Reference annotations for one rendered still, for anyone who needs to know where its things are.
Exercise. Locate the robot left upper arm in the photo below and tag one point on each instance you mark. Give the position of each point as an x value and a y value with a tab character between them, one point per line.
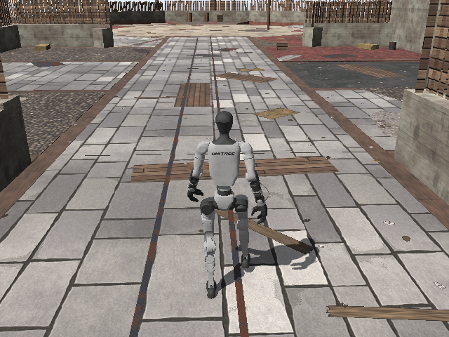
199	157

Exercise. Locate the robot right forearm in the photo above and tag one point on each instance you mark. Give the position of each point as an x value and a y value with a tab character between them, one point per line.
257	191

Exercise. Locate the robot right shin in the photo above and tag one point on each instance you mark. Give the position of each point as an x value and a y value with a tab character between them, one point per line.
244	240

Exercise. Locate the robot right foot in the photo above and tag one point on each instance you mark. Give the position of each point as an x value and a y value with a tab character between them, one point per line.
245	262

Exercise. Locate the robot right hand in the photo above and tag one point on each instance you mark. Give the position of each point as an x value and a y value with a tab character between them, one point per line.
263	214

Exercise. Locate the robot left hand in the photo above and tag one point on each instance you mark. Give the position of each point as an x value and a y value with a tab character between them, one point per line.
197	192

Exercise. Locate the robot right upper arm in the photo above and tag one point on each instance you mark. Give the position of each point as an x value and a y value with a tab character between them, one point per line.
249	160

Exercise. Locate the robot left forearm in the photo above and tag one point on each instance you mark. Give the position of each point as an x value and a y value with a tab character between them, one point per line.
193	182

